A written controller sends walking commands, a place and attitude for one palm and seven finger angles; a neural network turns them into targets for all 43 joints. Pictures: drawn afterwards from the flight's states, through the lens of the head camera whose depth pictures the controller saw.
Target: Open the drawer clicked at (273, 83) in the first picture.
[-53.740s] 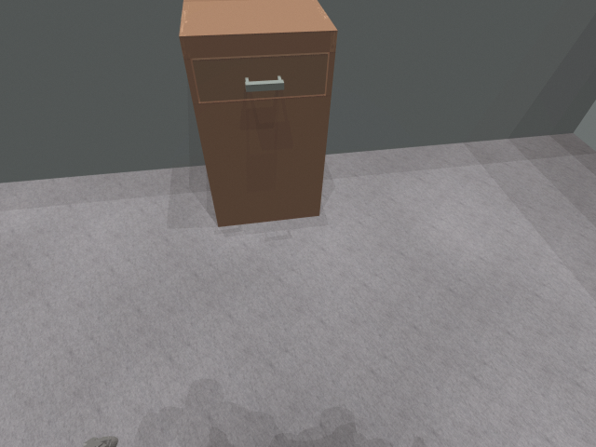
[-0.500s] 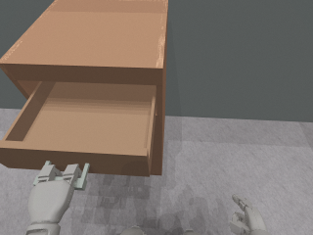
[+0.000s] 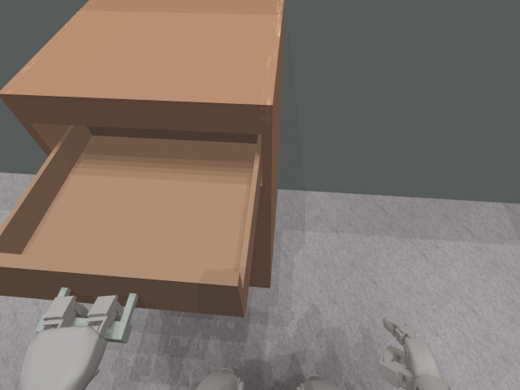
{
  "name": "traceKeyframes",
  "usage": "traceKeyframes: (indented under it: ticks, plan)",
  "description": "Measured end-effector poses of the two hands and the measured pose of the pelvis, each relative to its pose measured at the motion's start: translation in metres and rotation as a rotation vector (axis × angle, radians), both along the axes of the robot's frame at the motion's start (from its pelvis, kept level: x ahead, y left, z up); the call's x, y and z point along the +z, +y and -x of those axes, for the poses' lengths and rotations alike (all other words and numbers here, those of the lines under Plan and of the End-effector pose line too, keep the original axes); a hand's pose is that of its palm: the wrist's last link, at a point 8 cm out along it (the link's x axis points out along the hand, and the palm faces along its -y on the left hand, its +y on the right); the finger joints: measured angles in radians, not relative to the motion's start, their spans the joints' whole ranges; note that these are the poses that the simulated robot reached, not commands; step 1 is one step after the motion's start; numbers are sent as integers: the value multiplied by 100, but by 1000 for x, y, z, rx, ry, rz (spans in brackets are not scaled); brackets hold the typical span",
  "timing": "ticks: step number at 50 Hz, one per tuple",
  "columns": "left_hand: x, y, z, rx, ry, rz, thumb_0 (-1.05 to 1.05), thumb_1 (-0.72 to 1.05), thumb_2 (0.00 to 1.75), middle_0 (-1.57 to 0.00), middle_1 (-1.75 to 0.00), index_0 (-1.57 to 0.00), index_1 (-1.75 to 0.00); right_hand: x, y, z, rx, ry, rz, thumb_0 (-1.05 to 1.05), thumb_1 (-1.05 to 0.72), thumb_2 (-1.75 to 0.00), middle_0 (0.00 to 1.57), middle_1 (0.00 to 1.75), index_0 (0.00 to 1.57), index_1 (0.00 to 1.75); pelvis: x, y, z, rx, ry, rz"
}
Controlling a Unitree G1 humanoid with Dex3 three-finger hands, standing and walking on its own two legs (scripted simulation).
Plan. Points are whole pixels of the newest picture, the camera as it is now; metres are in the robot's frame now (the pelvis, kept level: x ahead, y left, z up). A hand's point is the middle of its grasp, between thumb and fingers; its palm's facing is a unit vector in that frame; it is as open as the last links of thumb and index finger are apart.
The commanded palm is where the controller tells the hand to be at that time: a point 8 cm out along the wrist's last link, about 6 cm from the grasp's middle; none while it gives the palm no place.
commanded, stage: pull the drawer open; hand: left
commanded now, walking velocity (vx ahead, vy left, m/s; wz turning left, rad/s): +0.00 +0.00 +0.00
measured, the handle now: (91, 313) +0.22 +0.27 +0.00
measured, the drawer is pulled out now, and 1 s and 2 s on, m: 0.28 0.30 0.30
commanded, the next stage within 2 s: open the thumb to release the handle in 0.30 s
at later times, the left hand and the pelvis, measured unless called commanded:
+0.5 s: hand (80, 377) +0.14 +0.26 -0.01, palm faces -0.06 -0.05 -1.00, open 5.9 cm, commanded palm +0.11 +0.26 +0.04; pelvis +0.00 +0.00 -0.01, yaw +0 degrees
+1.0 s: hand (82, 376) +0.14 +0.26 -0.01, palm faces -0.04 -0.06 -1.00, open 13.2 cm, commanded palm +0.12 +0.25 +0.03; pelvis -0.01 +0.00 +0.00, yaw +1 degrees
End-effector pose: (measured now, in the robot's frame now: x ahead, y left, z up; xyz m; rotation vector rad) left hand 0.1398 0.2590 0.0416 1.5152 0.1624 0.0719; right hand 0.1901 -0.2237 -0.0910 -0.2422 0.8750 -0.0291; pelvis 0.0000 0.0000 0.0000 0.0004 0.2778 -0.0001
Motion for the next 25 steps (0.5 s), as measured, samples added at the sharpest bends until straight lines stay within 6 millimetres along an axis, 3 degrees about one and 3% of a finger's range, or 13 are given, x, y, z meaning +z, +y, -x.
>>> traceKeyframes:
  ticks: [9, 25]
  plan:
    - [2, 0, 19, 0, 22, 4, 3, 69, 76, -26, -130, -41, -134, -4, 1, -2, 6, -3, -7, 1, -91, -90, 20, 30, 20, 30, -3, -1, 2, -1, 6, -1]
    - [0, 4, 19, -29, 2, -2, 1, 68, 77, -28, -129, -38, -131, -11, 5, -4, 24, -5, -2, 1, -91, -90, 20, 30, 20, 30, -11, 2, 4, 8, 27, 6]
